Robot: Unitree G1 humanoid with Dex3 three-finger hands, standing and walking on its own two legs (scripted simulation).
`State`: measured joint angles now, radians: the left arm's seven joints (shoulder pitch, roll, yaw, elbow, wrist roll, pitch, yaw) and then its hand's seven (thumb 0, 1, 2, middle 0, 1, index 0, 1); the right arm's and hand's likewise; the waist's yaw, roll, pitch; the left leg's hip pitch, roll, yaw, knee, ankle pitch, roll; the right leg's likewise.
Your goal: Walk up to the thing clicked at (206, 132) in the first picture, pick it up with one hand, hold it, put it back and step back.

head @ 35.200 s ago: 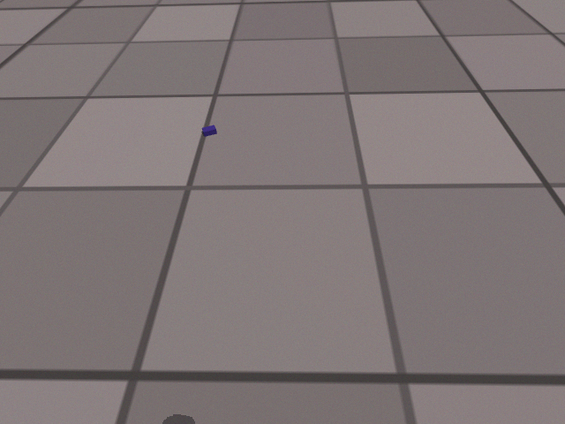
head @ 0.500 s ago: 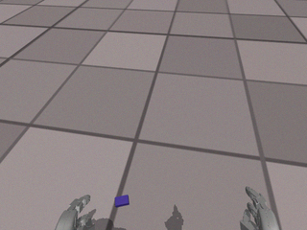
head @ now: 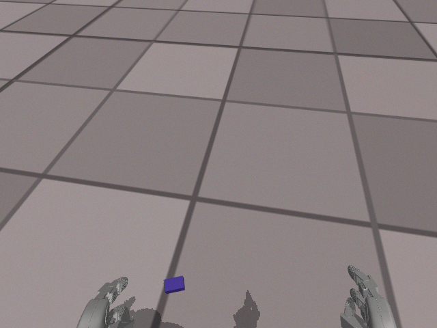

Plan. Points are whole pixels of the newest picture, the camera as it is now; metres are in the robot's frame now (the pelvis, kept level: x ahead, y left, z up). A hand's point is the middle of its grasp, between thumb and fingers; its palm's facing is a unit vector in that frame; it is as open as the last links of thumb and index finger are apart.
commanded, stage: home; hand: left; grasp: from above
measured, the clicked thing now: (174, 284) +0.43 +0.23 -0.70
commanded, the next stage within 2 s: stand in 0.56 s
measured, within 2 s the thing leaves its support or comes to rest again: neither
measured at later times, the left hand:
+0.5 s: hand (134, 324) +0.16 +0.18 -0.05, palm faces +0.05 -0.98 -0.20, open 7.4 cm
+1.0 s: hand out of the picture +0.10 +0.23 -0.10, palm faces +0.05 -0.94 -0.33, open 7.4 cm
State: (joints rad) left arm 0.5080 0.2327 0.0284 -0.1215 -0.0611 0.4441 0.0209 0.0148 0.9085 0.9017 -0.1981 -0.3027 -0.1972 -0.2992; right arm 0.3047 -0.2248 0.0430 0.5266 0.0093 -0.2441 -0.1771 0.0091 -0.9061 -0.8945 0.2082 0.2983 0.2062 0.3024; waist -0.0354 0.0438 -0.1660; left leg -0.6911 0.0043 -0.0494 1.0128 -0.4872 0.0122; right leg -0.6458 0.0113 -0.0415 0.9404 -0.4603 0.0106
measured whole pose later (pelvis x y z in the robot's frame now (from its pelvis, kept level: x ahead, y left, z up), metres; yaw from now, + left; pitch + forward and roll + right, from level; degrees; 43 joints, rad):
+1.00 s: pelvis +0.00 +0.00 +0.04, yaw +0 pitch -1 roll +0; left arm 0.21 0.29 0.04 0.82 0.03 0.04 0.04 0.01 0.91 0.90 -0.20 -0.30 -0.20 -0.30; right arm 0.20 -0.29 -0.04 0.92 -0.06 -0.03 -0.01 0.01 -0.91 -0.89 0.21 0.30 0.21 0.30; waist 0.02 -0.01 0.03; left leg -0.29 -0.03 -0.01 0.65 -0.33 0.02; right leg -0.29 -0.03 0.00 0.65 -0.34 0.02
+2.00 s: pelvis -0.01 -0.01 +0.07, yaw +0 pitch -5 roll +0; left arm 0.15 0.29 0.03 1.16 0.02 0.00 0.02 0.01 0.91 0.90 -0.20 -0.30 -0.20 -0.30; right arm 0.14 -0.32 -0.02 1.14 -0.02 0.00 -0.01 0.00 -0.91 -0.89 0.21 0.30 0.20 0.30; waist 0.01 0.02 0.06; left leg -0.10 -0.02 -0.02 0.33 -0.16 0.01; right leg -0.09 -0.02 -0.01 0.34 -0.17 0.01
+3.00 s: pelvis +0.01 -0.01 +0.07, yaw -1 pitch -3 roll +0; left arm 0.11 0.33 0.02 1.14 0.01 -0.01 0.01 0.01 0.91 0.90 -0.20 -0.30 -0.20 -0.30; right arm 0.12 -0.34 0.00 1.14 -0.02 -0.01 0.00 0.00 -0.91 -0.89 0.21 0.30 0.20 0.30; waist 0.00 0.00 0.05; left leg -0.08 -0.01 -0.01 0.30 -0.16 0.00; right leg -0.08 -0.01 0.00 0.31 -0.17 0.00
